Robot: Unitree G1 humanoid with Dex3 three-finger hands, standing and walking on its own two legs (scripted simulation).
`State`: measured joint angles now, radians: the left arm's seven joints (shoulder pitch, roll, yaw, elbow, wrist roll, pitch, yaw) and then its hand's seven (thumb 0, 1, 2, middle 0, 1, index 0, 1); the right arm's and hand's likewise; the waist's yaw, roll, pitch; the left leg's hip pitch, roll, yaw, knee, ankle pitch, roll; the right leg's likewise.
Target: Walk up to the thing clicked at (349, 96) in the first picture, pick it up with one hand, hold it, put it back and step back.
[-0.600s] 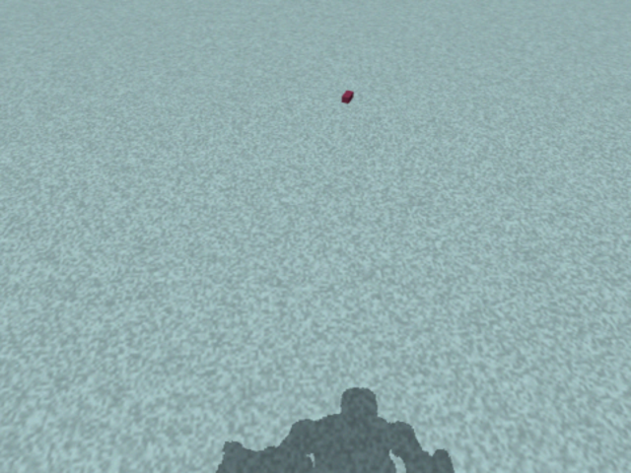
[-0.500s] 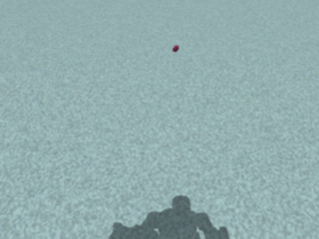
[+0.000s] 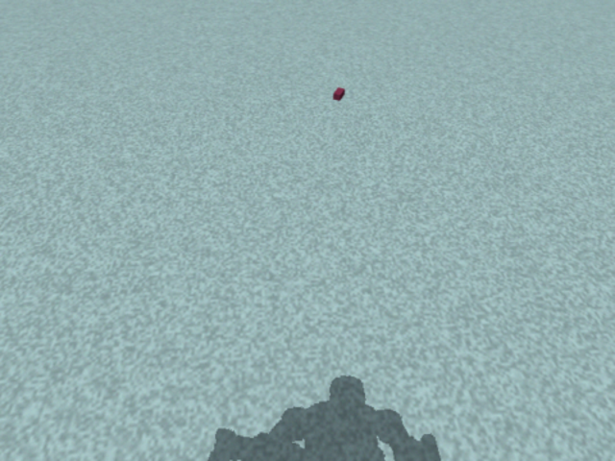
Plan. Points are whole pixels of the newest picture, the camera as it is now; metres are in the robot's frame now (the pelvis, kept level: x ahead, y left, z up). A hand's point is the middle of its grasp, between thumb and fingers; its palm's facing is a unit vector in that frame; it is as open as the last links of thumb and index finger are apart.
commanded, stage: stand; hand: left
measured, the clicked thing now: (338, 94) +2.25 -0.18 -0.76
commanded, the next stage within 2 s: walk up in 0.52 s
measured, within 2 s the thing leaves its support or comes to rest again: neither
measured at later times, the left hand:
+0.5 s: hand out of the picture +0.08 +0.26 -0.16, palm faces -0.02 -0.94 -0.34, open 7.3 cm
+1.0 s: hand (53, 442) +0.18 +0.37 -0.15, palm faces +0.29 -0.92 -0.25, open 7.4 cm
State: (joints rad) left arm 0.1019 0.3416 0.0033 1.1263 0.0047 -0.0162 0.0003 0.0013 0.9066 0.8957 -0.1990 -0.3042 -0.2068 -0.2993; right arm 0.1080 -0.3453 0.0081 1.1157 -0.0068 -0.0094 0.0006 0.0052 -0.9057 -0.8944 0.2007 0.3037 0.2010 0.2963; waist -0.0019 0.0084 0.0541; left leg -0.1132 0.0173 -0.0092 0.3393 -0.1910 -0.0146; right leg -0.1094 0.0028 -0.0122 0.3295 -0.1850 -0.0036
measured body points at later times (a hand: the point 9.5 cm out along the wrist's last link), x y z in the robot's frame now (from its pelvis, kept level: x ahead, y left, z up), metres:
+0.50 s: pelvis +0.00 +0.00 +0.00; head +0.02 +0.00 +0.45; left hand +0.08 +0.30 -0.13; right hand +0.08 -0.29 -0.14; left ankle +0.00 +0.13 -0.75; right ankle +0.00 -0.12 -0.75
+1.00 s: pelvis +0.12 +0.06 -0.01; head +0.08 +0.10 +0.43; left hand +0.16 +0.42 -0.13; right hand +0.28 -0.28 -0.07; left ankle +0.12 +0.18 -0.75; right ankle +0.18 -0.06 -0.68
